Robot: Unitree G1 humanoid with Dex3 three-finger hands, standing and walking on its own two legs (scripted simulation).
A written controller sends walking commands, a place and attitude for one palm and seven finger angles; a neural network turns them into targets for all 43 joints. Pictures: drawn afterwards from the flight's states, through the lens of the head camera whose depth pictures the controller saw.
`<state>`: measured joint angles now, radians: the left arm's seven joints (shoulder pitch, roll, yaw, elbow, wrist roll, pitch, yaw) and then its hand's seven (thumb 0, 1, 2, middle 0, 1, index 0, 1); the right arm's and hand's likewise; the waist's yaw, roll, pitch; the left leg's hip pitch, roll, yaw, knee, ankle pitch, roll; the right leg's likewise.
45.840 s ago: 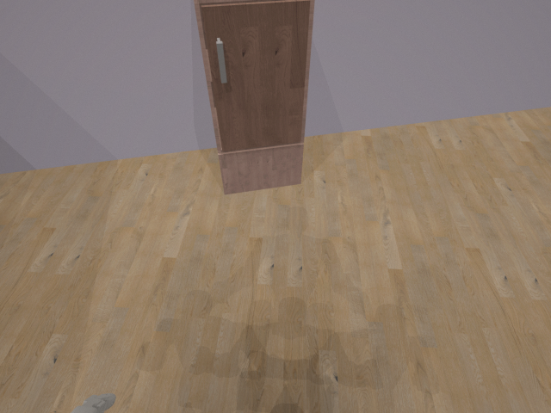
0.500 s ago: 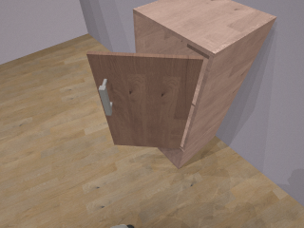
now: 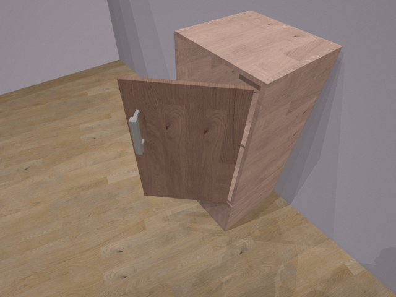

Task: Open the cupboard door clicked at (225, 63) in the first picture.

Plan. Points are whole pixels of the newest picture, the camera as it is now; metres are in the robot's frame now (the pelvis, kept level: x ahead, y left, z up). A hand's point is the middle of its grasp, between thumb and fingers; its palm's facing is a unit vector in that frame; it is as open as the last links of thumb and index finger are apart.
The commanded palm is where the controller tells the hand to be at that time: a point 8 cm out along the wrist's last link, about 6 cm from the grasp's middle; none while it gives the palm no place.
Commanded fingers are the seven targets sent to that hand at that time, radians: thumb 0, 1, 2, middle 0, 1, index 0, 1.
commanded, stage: look again from close up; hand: left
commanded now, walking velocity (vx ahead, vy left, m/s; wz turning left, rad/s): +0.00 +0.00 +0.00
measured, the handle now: (138, 132) +0.58 +0.23 -0.05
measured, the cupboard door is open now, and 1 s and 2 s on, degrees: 46 46 46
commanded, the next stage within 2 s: shuffle to correct the standing spot in 0.50 s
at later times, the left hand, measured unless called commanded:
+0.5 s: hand out of the picture -0.05 +0.21 -0.19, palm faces +0.06 -0.98 -0.17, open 7.4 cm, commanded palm none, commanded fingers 0.00 0.90 0.90 -0.20 -0.30 -0.20 -0.30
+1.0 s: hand out of the picture -0.12 +0.21 -0.20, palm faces +0.15 -0.98 -0.11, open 7.4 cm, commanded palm none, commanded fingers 0.00 0.90 0.90 -0.20 -0.30 -0.20 -0.30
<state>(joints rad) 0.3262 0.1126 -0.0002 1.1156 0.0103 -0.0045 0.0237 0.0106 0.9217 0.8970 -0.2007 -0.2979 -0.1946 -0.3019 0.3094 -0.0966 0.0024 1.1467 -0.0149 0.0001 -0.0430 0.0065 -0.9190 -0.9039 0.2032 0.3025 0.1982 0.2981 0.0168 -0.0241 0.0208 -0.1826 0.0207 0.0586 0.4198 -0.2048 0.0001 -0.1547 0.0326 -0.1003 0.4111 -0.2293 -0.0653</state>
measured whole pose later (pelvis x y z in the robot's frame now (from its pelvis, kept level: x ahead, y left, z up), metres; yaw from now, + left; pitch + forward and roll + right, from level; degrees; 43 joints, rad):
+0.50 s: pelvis -0.05 +0.04 -0.01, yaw +1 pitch -2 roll -1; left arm 0.36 0.14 0.02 1.04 0.03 0.00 0.04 0.00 0.91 0.90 -0.20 -0.30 -0.19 -0.30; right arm 0.37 -0.11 -0.01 1.07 -0.03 0.00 -0.02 0.00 -0.91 -0.90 0.20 0.30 0.20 0.30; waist 0.00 -0.01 -0.02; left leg -0.30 -0.03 0.06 0.51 -0.18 0.06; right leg -0.27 -0.01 -0.08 0.51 -0.23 -0.02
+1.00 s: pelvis -0.04 +0.06 -0.01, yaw +2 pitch -1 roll -2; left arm 0.47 0.12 0.06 1.09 0.03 0.02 0.03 0.01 0.91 0.90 -0.20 -0.30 -0.19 -0.30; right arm 0.32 -0.14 -0.04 1.03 -0.03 -0.01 -0.01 0.00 -0.91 -0.90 0.20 0.30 0.20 0.30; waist 0.02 -0.05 -0.04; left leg -0.28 -0.01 0.07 0.65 -0.41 0.04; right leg -0.30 -0.02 -0.05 0.56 -0.26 -0.02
